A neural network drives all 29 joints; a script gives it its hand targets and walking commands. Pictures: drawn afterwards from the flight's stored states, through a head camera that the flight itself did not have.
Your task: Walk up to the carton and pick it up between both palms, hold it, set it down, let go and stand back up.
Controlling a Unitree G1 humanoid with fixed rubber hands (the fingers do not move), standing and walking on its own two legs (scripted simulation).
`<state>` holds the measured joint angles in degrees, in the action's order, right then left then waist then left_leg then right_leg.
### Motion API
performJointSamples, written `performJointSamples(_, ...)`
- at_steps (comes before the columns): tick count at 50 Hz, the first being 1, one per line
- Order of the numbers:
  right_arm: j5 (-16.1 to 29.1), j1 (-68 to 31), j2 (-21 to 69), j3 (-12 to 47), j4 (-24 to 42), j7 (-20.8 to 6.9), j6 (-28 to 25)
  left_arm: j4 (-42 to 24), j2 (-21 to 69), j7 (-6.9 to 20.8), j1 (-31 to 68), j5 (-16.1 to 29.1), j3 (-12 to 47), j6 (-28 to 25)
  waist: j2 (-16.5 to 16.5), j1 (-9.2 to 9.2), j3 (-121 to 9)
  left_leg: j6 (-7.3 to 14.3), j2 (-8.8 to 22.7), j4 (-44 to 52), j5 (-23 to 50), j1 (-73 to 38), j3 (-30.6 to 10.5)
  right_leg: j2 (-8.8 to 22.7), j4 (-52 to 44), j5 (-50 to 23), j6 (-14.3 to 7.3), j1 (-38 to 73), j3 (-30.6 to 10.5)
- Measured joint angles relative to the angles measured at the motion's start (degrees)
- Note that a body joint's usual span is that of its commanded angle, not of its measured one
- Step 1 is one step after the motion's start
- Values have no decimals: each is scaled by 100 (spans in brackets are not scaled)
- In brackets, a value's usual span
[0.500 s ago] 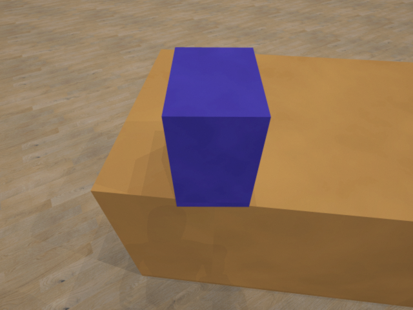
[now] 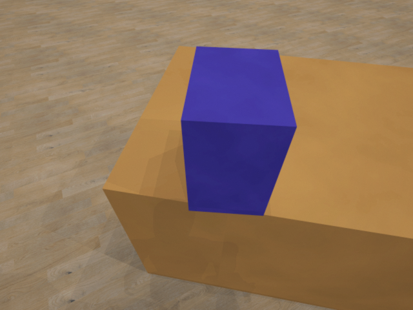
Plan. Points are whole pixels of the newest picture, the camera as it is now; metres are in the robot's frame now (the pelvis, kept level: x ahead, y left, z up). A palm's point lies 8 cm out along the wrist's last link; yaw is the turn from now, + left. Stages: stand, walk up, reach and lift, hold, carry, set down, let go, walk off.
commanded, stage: walk up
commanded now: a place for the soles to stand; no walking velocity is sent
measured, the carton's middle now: (231, 134) +0.46 -0.05 +0.07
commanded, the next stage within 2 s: reach and lift in 0.66 s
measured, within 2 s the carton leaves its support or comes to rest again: neither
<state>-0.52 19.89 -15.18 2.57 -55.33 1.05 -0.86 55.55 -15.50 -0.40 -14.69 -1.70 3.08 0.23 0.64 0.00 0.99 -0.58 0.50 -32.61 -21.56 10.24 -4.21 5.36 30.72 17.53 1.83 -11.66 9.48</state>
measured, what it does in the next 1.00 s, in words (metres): shifts its weight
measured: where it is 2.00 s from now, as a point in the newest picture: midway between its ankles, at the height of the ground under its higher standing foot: outside the picture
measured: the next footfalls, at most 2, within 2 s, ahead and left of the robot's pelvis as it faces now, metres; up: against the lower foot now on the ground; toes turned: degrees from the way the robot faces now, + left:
none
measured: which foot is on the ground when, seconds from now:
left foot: down 0.00-1.00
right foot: down 0.00-1.00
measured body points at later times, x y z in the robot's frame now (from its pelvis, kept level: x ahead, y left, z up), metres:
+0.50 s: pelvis -0.01 +0.00 +0.00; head -0.01 +0.01 +0.45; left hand -0.03 +0.26 -0.15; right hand +0.00 -0.26 -0.14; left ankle -0.04 +0.13 -0.73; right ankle -0.02 -0.14 -0.73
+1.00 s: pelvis -0.05 -0.03 -0.01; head -0.03 -0.04 +0.44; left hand +0.15 +0.22 -0.09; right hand +0.13 -0.28 -0.11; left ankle -0.04 +0.13 -0.73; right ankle -0.02 -0.14 -0.73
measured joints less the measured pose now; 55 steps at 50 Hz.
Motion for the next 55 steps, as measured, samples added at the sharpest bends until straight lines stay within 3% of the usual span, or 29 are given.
performJointSamples(34, 6, 45, 17, -23, 26, 45, -15, 310, -43, 3, -372, -30, -65, 99, -18, 66, 121, 4, -189, -230, 119, 287, -534, 162, -22, -40, -13, 91, 528)
performJointSamples(36, -335, -483, 133, -485, -180, -91, 83, -328, -175, 22, -297, 175, -58, 1014, -87, 52, 86, -78, -120, -593, -22, 708, -349, 11, 493, 224, -169, -466, 129)
performJointSamples(38, -521, -1257, 187, -797, -154, -281, 343, -1030, -390, -3, 83, 283, -136, 2032, -183, -5, 211, -136, -77, -1117, -124, 1172, -157, -33, 1129, 299, -195, -1059, -155)
performJointSamples(42, -291, -2478, 96, -645, 14, -640, 558, -2189, -552, -98, 1177, 59, -562, 3319, -217, 68, 314, -186, 94, -1802, -452, 1663, 88, -184, 1834, 393, -162, -1711, -431)
performJointSamples(44, 16, -2840, 18, -384, -8, -685, 500, -2662, -386, -60, 1558, -95, -782, 3593, -110, 46, 432, -242, 219, -1766, -439, 1507, 105, -315, 1756, 420, -220, -1561, -442)
performJointSamples(47, 342, -2783, -50, 35, 201, -540, 437, -3153, -7, 139, 1607, -281, -966, 3729, -8, -43, 598, -288, 339, -1115, -175, 804, 148, -454, 1082, 52, -309, -872, -447)
performJointSamples(50, 309, -2291, -85, 246, 669, -226, 505, -3164, 218, 283, 1313, -415, -1106, 3785, -82, -73, 600, -220, 349, -258, 213, 144, 274, -485, 485, -122, -350, -358, -528)
performJointSamples(55, 55, -1435, 120, -6, 1714, -80, 770, -2688, 163, 289, 979, -372, -1370, 3519, -270, 165, 615, -60, 440, 217, 445, -3, 409, -588, 167, -323, -431, -324, -588)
